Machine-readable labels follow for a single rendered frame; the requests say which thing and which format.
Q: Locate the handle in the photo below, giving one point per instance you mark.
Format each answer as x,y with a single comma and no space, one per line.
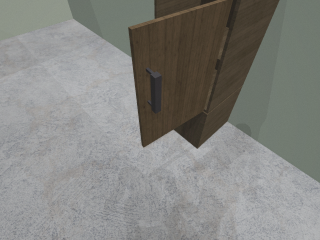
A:
156,90

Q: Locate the cupboard door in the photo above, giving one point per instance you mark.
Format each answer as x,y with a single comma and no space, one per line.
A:
183,47

